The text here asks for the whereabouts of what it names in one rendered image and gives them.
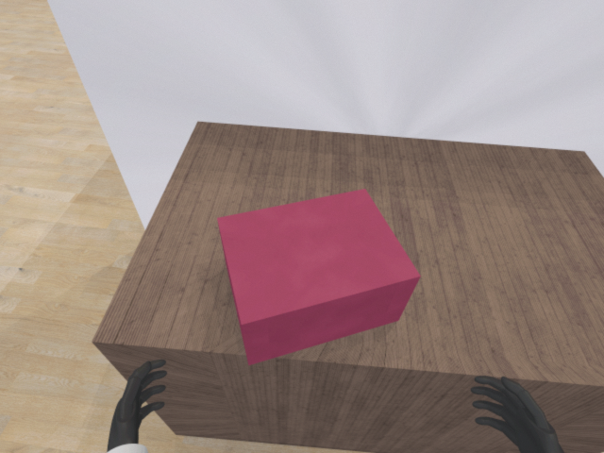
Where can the carton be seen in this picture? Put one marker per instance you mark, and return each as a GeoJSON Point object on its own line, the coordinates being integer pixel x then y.
{"type": "Point", "coordinates": [314, 271]}

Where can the robot right hand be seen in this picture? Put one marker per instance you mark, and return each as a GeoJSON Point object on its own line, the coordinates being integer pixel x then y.
{"type": "Point", "coordinates": [526, 424]}

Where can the pedestal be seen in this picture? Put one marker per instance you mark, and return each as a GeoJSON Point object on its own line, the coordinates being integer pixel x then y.
{"type": "Point", "coordinates": [508, 241]}

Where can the robot left hand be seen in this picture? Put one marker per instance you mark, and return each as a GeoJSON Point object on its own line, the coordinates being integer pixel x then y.
{"type": "Point", "coordinates": [128, 414]}

